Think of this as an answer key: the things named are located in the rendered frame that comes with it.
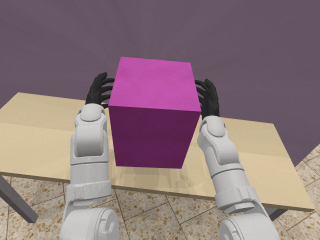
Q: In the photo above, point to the robot left forearm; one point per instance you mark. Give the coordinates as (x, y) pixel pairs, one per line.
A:
(89, 157)

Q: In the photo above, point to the carton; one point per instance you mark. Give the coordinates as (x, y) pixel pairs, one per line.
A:
(154, 110)

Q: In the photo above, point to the right robot hand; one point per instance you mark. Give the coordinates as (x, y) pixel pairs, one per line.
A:
(210, 105)

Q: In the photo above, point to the right robot upper arm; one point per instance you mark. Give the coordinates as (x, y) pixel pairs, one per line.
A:
(253, 226)

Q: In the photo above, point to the left robot upper arm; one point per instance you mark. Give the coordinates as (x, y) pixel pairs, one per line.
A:
(91, 224)

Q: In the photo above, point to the robot right forearm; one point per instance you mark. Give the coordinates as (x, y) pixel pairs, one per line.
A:
(233, 191)

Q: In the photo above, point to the left robot hand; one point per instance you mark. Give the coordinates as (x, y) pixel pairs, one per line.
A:
(94, 95)

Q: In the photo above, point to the table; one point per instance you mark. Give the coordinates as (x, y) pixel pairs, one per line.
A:
(35, 143)

